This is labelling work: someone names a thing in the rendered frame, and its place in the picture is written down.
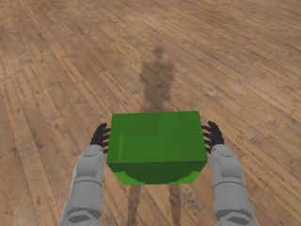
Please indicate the robot right hand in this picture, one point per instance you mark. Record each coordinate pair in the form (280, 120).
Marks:
(215, 136)

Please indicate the left robot forearm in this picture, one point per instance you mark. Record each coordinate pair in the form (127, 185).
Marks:
(85, 202)

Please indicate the carton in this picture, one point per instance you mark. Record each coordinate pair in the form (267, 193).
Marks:
(156, 148)

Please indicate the right robot forearm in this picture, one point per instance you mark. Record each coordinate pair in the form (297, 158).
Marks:
(230, 196)

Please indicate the robot left hand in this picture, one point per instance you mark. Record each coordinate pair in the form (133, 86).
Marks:
(98, 137)

